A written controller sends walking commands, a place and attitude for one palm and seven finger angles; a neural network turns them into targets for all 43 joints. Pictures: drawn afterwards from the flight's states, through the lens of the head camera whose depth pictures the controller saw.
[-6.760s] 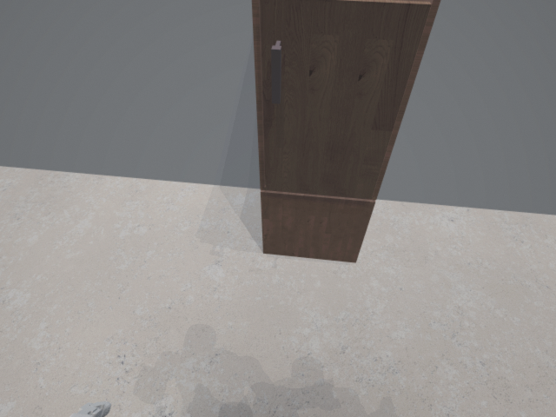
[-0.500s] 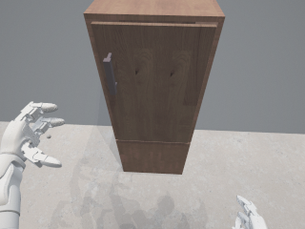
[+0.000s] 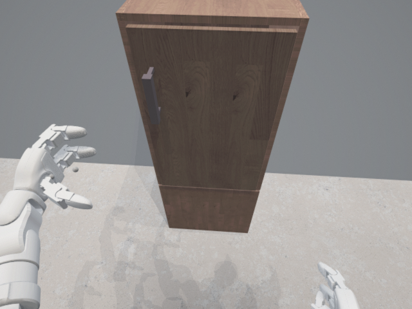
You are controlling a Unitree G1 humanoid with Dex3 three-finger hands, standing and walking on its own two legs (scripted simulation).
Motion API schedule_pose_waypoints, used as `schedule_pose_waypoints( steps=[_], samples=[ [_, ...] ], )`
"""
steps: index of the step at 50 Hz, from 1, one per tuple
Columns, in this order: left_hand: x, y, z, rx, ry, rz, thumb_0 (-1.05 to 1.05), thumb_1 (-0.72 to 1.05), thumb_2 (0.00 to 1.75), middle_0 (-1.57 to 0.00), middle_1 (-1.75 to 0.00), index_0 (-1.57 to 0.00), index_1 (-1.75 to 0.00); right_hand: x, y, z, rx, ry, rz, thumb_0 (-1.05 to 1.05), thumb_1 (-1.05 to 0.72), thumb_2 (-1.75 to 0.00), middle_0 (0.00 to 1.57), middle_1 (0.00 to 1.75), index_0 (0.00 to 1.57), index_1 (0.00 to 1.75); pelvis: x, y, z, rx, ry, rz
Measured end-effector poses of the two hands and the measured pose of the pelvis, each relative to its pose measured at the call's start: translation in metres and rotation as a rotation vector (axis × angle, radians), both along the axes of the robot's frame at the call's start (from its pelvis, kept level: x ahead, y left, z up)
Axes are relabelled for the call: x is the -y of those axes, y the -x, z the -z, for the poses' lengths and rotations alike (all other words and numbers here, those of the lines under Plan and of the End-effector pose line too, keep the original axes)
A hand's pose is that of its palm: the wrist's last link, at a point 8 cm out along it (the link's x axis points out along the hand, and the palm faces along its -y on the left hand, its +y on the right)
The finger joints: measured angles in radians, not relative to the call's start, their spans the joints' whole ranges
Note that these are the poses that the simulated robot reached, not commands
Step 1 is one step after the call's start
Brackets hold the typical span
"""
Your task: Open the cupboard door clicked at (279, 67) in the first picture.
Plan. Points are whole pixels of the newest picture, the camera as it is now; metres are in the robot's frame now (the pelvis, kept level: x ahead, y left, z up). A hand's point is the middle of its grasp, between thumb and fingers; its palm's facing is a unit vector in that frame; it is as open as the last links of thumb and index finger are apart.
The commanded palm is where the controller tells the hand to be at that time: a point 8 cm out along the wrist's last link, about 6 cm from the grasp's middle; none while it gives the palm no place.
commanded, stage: move the hooked fingers beside the handle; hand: left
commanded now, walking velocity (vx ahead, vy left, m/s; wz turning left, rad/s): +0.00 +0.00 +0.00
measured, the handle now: (153, 96) +0.58 +0.18 +0.10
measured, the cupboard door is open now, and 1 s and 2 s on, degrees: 0 0 0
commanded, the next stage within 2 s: none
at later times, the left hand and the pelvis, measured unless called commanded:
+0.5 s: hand (93, 141) +0.39 +0.26 +0.12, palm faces +0.01 -1.00 +0.00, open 14.0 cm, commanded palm +0.37 +0.31 +0.11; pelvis +0.01 +0.01 +0.00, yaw -1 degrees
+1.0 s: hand (109, 118) +0.47 +0.25 +0.12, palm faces +0.00 -1.00 +0.01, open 14.0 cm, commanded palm +0.45 +0.31 +0.11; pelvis +0.01 +0.02 -0.01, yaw -2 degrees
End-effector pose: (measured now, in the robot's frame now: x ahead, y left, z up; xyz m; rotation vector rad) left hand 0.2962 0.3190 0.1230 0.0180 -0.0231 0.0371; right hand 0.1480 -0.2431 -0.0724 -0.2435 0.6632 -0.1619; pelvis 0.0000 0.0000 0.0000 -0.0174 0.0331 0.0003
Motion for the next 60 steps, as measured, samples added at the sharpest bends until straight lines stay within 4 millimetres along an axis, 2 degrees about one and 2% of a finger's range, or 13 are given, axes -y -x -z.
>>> schedule_pose_waypoints(
  steps=[10,20,37,60],
  samples=[
    [0.005,-0.042,0.001,-0.018,0.005,0.018,-0.01,-0.50,0.30,-0.30,-1.20,-0.30,-1.20,0.006,0.021,0.007,-0.073,0.005,0.051,0.01,-0.90,-0.90,0.20,0.30,0.21,0.30,-0.003,-0.003,0.001,-0.029,-0.001,0.018],
    [0.003,-0.066,0.003,-0.014,0.014,0.020,-0.01,-0.50,0.30,-0.30,-1.20,-0.30,-1.20,0.009,0.047,0.016,-0.182,0.012,0.095,0.01,-0.90,-0.90,0.20,0.30,0.21,0.30,-0.008,-0.008,0.003,-0.055,0.000,0.027],
    [0.008,-0.114,0.007,-0.025,0.031,0.026,-0.01,-0.50,0.30,-0.30,-1.20,-0.30,-1.20,0.006,0.067,0.025,-0.284,0.023,0.119,0.01,-0.90,-0.90,0.20,0.30,0.21,0.30,-0.014,-0.007,0.008,-0.104,0.009,0.026],
    [0.011,-0.181,0.008,-0.032,0.030,0.034,-0.01,-0.50,0.30,-0.29,-1.20,-0.30,-1.20,0.013,0.145,0.036,-0.556,0.050,0.244,0.01,-0.91,-0.90,0.20,0.30,0.21,0.30,-0.017,-0.009,0.017,-0.201,0.021,0.043]
  ],
)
